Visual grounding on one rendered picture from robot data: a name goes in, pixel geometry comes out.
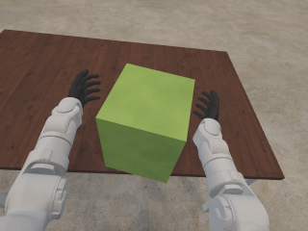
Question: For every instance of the robot left hand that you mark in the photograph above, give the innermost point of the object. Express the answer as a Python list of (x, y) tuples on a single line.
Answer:
[(79, 85)]

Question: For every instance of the left robot forearm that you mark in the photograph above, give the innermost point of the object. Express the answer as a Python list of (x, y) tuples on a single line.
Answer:
[(50, 156)]

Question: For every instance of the left robot upper arm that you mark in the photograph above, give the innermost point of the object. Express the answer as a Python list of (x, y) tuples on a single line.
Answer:
[(36, 200)]

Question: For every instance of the right robot upper arm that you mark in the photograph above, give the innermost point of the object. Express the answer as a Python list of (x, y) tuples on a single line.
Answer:
[(237, 212)]

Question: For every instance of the robot right hand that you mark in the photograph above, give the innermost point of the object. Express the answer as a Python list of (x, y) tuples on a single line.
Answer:
[(212, 110)]

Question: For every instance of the carton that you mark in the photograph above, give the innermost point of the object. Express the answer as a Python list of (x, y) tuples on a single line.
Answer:
[(144, 122)]

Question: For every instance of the right robot forearm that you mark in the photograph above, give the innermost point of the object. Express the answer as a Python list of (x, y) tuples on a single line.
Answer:
[(218, 165)]

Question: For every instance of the table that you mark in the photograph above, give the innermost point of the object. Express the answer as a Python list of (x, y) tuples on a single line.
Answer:
[(37, 71)]

